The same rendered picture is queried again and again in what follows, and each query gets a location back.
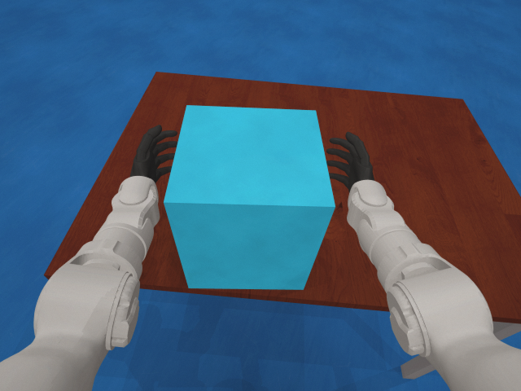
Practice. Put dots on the left robot forearm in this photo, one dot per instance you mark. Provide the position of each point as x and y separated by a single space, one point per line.
123 240

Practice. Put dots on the left robot hand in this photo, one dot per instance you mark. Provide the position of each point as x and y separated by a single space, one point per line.
146 160

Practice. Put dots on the robot left upper arm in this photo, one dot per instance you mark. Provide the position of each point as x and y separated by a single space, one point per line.
86 312

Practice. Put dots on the carton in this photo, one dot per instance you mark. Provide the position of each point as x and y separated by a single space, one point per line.
249 197

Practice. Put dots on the right robot forearm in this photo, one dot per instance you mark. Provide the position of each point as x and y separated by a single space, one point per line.
394 250

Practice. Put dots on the table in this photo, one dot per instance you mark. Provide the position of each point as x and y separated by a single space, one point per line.
428 153

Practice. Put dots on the right robot hand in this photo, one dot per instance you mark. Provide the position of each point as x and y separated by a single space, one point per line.
358 167

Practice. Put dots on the robot right upper arm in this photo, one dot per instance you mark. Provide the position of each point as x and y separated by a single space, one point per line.
441 317

